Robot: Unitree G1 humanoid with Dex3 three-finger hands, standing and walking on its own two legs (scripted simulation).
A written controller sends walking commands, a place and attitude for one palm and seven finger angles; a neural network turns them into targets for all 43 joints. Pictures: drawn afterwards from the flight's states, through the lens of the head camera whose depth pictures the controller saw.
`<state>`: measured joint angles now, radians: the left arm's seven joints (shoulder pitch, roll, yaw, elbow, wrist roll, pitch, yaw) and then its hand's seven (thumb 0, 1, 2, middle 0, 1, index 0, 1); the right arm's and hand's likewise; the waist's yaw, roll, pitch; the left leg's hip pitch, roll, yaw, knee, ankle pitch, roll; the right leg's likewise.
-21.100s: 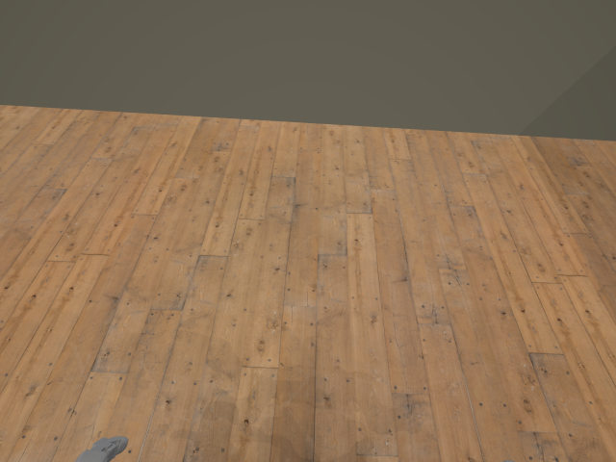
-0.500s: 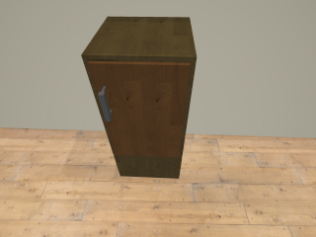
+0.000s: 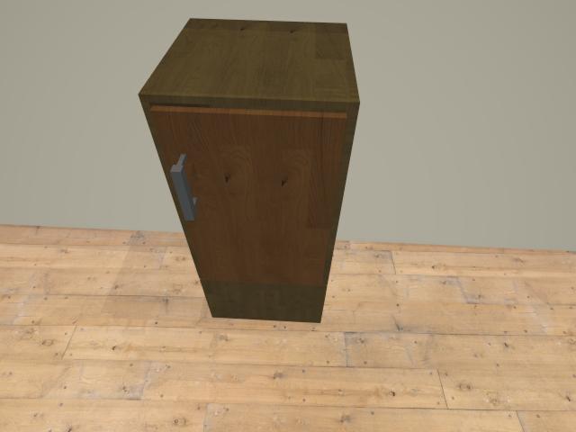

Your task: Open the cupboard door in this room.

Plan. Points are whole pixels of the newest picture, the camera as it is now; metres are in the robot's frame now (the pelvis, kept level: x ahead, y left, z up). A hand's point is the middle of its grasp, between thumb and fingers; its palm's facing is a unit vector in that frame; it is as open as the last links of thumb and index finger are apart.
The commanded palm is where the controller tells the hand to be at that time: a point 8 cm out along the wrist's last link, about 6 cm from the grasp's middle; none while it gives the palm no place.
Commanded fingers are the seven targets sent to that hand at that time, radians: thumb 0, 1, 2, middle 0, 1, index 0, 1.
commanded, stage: look again from close up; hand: left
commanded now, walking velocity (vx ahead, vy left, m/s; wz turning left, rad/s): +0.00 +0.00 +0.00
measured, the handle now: (186, 187) +0.59 +0.25 -0.04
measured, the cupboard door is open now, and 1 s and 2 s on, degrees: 0 0 0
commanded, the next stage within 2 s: raise the hand with hooked fingers in 0.24 s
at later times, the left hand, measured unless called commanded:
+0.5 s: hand (151, 424) +0.15 +0.20 -0.08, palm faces +0.26 -0.94 -0.22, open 7.3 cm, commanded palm +0.13 +0.23 -0.07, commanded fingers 0.00 0.69 0.81 -0.22 -0.44 -0.22 -0.44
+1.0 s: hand (153, 394) +0.18 +0.20 -0.05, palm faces +0.01 -1.00 -0.08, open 10.0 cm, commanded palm +0.17 +0.26 -0.05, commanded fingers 0.00 0.11 0.56 -0.26 -0.81 -0.26 -0.81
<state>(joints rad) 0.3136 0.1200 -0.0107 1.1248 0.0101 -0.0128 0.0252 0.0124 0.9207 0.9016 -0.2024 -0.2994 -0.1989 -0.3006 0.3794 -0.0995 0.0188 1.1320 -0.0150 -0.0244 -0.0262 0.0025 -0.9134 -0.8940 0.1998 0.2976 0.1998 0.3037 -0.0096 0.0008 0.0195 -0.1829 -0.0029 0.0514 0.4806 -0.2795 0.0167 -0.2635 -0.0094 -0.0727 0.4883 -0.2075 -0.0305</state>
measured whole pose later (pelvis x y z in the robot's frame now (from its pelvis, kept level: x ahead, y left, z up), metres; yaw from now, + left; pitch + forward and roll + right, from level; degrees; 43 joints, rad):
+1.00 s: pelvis -0.03 +0.00 -0.11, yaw +2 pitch +16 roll -3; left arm 0.35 0.24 0.18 -0.02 -0.28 -0.55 -0.35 0.01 0.33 0.66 -0.24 -0.67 -0.23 -0.67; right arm 0.13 -0.21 0.02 0.53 0.01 -0.23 -0.03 0.01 -0.91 -0.89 0.20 0.30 0.20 0.30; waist 0.05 0.01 -0.11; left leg -0.98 0.03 -0.05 1.31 -0.60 0.00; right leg -1.00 -0.03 -0.17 1.21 -0.49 -0.06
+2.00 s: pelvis -0.01 +0.03 -0.08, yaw +1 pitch +16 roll -4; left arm -0.03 0.44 0.45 0.43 -0.37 -0.34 -0.54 -0.01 -0.50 0.30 -0.30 -1.20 -0.30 -1.20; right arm 0.27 -0.27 0.04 0.54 0.03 -0.19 -0.05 0.01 -0.91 -0.89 0.21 0.30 0.21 0.30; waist -0.02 0.01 -0.11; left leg -0.86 0.01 0.00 1.13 -0.55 0.05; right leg -0.88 -0.02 -0.11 1.03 -0.42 -0.01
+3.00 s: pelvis -0.01 +0.01 -0.08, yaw +0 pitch +19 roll -3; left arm -0.38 0.54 0.50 0.78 -0.29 -0.35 -0.56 -0.02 -0.50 0.30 -0.30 -1.20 -0.30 -1.20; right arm 0.29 -0.29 0.04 0.57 0.03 -0.14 -0.06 0.01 -0.91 -0.89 0.21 0.30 0.21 0.30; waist -0.07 0.00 -0.11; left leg -0.94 0.03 0.01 1.14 -0.54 0.03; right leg -0.97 0.00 -0.10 1.05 -0.41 -0.03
